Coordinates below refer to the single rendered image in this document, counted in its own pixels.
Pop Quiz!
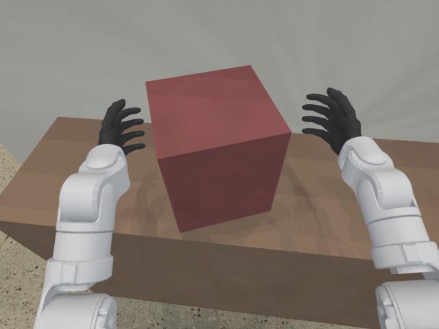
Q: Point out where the right robot forearm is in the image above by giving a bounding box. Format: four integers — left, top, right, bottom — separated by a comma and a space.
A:
337, 136, 439, 279

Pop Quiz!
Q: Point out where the left robot upper arm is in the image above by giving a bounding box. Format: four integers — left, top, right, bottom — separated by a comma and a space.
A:
36, 293, 117, 329

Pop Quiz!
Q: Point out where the left robot forearm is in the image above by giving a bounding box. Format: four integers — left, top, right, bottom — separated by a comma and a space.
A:
33, 144, 130, 329

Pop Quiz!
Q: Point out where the carton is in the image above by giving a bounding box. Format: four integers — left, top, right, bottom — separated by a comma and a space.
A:
145, 65, 292, 233

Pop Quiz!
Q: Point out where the right robot upper arm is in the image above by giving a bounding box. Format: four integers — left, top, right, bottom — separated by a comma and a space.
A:
375, 279, 439, 329

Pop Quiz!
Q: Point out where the right robot hand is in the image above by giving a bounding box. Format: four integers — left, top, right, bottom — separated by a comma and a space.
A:
302, 88, 362, 155

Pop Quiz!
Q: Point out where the left robot hand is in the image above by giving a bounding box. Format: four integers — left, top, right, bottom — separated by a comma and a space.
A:
97, 99, 145, 156

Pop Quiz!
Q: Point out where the pedestal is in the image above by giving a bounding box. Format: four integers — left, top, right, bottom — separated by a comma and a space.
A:
0, 117, 439, 329

